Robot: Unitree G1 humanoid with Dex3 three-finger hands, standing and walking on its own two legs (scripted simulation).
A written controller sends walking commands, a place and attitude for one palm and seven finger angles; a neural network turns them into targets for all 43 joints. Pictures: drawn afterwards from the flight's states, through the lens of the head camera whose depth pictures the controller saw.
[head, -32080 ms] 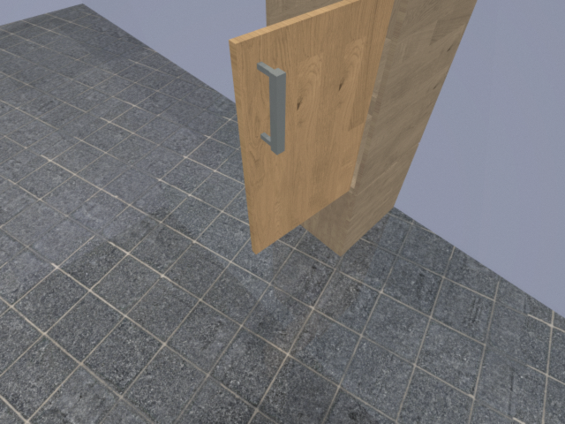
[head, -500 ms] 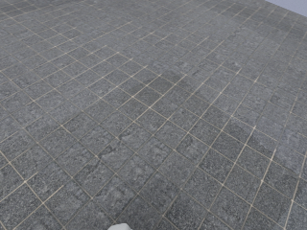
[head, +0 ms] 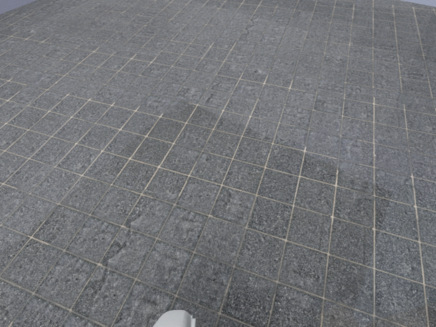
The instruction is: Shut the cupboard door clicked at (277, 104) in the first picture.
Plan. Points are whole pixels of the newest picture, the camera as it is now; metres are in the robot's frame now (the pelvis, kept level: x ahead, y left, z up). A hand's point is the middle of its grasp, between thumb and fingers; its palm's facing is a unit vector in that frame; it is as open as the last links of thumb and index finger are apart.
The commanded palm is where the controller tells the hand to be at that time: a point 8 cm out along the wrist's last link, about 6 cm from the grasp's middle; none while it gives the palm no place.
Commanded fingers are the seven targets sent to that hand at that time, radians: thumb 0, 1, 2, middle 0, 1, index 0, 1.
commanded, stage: turn to face it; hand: left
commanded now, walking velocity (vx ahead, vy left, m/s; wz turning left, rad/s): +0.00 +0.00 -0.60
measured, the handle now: out of the picture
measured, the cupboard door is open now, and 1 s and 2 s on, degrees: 53 53 53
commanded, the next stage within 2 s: take the last steps up to it in 1.92 s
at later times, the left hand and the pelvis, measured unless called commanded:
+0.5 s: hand (129, 297) +0.19 +0.22 -0.15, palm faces -0.28 -0.93 -0.22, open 7.4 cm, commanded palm none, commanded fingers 0.00 0.90 0.90 -0.20 -0.30 -0.20 -0.30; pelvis +0.02 +0.05 +0.01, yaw -18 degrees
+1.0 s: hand (156, 305) +0.18 +0.16 -0.16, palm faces -0.52 -0.83 -0.22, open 7.4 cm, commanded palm none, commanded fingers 0.00 0.90 0.90 -0.20 -0.30 -0.20 -0.30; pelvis +0.02 +0.03 +0.00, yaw -34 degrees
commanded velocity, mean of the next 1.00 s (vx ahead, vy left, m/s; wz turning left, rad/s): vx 0.00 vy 0.00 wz -0.60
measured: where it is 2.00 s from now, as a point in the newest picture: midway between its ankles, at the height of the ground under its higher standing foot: outside the picture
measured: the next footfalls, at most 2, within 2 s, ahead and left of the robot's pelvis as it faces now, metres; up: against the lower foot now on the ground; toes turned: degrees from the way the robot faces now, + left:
left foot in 0.20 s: +0.08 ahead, +0.15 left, +0.00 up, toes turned -5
right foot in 0.62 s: +0.01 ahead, -0.09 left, +0.00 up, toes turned -27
